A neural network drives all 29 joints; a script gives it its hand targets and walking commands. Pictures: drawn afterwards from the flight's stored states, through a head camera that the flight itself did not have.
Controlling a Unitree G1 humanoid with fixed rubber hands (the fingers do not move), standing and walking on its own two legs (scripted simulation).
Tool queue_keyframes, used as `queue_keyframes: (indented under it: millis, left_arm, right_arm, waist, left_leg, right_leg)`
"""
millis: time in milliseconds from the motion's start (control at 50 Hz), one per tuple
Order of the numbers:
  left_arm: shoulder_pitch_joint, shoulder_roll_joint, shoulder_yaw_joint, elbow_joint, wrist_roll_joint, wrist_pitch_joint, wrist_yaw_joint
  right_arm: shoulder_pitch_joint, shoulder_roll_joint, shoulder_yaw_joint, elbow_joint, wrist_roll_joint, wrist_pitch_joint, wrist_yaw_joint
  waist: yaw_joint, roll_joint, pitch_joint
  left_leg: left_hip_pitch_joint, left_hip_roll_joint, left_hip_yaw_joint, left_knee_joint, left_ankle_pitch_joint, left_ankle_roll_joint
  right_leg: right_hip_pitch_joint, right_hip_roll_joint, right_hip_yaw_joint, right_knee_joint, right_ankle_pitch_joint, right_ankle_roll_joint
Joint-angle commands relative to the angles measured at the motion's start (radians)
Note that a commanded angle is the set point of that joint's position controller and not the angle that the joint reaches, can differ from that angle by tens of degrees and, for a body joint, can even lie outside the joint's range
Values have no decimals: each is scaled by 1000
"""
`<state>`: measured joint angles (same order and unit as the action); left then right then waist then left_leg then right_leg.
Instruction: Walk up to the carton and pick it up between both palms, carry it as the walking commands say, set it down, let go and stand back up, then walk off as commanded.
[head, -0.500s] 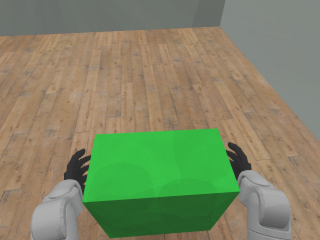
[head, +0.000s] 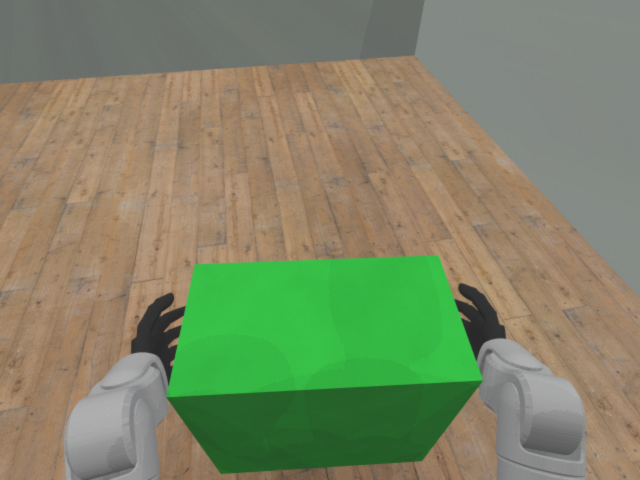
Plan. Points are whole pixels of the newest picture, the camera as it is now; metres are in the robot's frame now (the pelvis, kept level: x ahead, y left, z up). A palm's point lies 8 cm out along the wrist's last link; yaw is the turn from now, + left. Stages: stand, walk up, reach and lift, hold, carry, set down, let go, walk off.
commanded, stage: carry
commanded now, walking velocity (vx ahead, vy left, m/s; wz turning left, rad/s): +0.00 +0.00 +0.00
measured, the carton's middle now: (320, 373) +0.26 -0.01 +0.01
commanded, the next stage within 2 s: none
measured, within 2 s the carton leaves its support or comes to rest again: neither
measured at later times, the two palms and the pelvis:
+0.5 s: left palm (141, 414) +0.20 +0.18 +0.08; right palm (495, 386) +0.21 -0.19 +0.07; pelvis -0.04 -0.01 +0.00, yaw +1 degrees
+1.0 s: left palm (153, 435) +0.18 +0.16 +0.07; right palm (511, 403) +0.19 -0.20 +0.06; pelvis -0.07 -0.02 +0.00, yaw +1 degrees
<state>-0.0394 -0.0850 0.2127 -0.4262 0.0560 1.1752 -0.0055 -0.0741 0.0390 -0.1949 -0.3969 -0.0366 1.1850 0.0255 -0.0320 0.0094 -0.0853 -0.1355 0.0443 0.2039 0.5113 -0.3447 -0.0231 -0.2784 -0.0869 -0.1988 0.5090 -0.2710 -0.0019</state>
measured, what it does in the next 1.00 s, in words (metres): shifts its weight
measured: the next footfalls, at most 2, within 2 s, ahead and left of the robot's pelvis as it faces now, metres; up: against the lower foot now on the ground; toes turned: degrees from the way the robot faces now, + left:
none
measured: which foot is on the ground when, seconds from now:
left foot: down 0.00-1.00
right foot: down 0.00-1.00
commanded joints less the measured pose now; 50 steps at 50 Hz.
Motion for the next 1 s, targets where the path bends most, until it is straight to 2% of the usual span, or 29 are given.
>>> queue_keyframes:
  millis: [0, 60, 120, 200, 260, 360, 620, 820, 980]
  left_arm:
    - [-445, -714, -794, -105, -313, 1, -169]
    - [-447, -716, -802, -109, -319, -1, -169]
    - [-460, -723, -812, -120, -330, 3, -170]
    - [-473, -725, -817, -117, -338, 10, -174]
    - [-483, -720, -811, -96, -337, 10, -178]
    - [-501, -725, -800, -57, -333, 1, -183]
    - [-525, -735, -775, -9, -314, -24, -182]
    - [-533, -722, -738, 49, -284, -81, -182]
    - [-531, -711, -732, 55, -278, -115, -178]
  right_arm:
    - [-456, 751, 810, -147, 341, -6, 176]
    - [-454, 747, 813, -153, 339, -6, 174]
    - [-455, 748, 814, -166, 337, -3, 171]
    - [-449, 743, 808, -167, 323, 2, 167]
    - [-455, 739, 799, -145, 308, 2, 165]
    - [-477, 746, 785, -101, 294, -7, 166]
    - [-510, 768, 767, -40, 284, -30, 171]
    - [-515, 761, 727, 22, 247, -86, 169]
    - [-506, 756, 722, 29, 239, -119, 164]
  waist:
    - [8, -5, -269]
    - [10, 21, -268]
    - [12, 33, -251]
    - [16, 26, -231]
    - [19, 7, -213]
    - [21, -9, -188]
    - [24, -15, -203]
    - [26, -19, -216]
    - [27, -21, -236]
  left_leg:
    - [97, 104, -81, -23, 715, 4]
    - [146, 139, -102, -7, 852, 22]
    - [139, 147, -102, -3, 834, 34]
    - [88, 130, -97, -22, 633, 31]
    - [58, 120, -102, -47, 477, 28]
    - [19, 116, -113, -77, 344, 29]
    - [-26, 111, -119, -103, 233, 25]
    - [-41, 112, -119, -107, 191, 23]
    - [-47, 112, -119, -103, 182, 22]
  right_leg:
    - [136, -83, 49, 38, 575, -16]
    - [73, -72, 48, 45, 403, -12]
    - [58, -64, 49, 34, 328, -14]
    - [76, -79, 64, 16, 358, -22]
    - [75, -89, 76, -4, 330, -25]
    - [64, -94, 86, -38, 265, -27]
    - [83, -102, 97, -73, 247, -31]
    - [83, -103, 104, -91, 244, -34]
    - [87, -106, 106, -97, 257, -37]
